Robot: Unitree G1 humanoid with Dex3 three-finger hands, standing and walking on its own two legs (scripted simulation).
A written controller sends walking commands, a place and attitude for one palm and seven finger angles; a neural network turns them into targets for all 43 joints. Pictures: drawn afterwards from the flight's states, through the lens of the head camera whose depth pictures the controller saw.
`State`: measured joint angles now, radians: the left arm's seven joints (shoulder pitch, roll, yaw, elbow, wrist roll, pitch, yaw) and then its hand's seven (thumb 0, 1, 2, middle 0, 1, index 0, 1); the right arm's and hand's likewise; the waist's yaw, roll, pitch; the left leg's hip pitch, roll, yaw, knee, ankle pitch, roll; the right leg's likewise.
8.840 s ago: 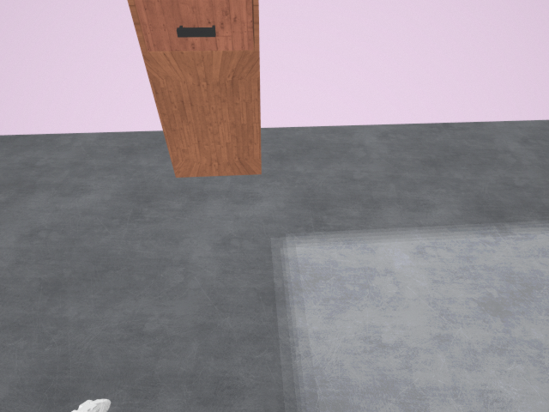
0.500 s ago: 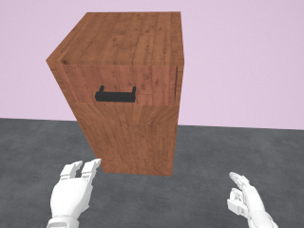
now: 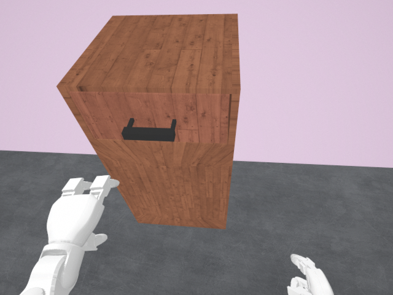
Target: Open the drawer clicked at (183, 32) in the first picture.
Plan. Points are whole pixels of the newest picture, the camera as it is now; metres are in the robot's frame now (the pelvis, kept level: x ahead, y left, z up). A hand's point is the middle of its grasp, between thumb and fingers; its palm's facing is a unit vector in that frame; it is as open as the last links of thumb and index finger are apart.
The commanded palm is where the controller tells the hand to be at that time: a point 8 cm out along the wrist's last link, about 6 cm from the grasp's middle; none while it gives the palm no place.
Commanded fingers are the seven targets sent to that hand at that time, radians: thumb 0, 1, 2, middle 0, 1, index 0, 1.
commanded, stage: raise the hand with hooked fingers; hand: left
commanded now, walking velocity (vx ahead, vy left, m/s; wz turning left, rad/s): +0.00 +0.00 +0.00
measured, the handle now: (150, 128) +0.51 +0.19 +0.02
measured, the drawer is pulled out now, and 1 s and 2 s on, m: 0.00 0.00 0.00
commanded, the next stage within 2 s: move the hooked fingers above the handle in 1.00 s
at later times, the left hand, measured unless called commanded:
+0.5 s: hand (73, 169) +0.30 +0.27 +0.12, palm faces +0.09 -0.08 -0.99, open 13.7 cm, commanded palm +0.27 +0.27 +0.18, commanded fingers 0.00 -0.50 0.30 -0.30 -1.20 -0.30 -1.20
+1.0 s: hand (65, 170) +0.29 +0.27 +0.13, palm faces +0.09 -0.07 -0.99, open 13.8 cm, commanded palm +0.26 +0.28 +0.19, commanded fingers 0.00 -0.50 0.30 -0.30 -1.20 -0.30 -1.20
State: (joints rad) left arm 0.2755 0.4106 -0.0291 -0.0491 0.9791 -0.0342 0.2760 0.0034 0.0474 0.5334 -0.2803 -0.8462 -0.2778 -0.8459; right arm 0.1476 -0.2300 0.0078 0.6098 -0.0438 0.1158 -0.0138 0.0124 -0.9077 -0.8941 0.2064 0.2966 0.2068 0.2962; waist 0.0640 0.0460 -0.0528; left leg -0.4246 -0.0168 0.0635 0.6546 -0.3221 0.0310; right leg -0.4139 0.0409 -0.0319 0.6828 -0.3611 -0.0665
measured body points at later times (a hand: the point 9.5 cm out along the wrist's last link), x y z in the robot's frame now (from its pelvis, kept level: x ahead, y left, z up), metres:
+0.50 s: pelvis +0.01 +0.03 +0.02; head +0.01 -0.01 +0.46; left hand +0.29 +0.27 +0.17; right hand +0.23 -0.17 -0.09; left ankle +0.01 +0.10 -0.72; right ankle -0.01 -0.08 -0.72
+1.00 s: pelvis -0.01 +0.03 +0.02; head +0.00 +0.00 +0.47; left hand +0.28 +0.28 +0.18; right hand +0.17 -0.19 -0.10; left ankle +0.01 +0.10 -0.72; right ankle -0.01 -0.08 -0.72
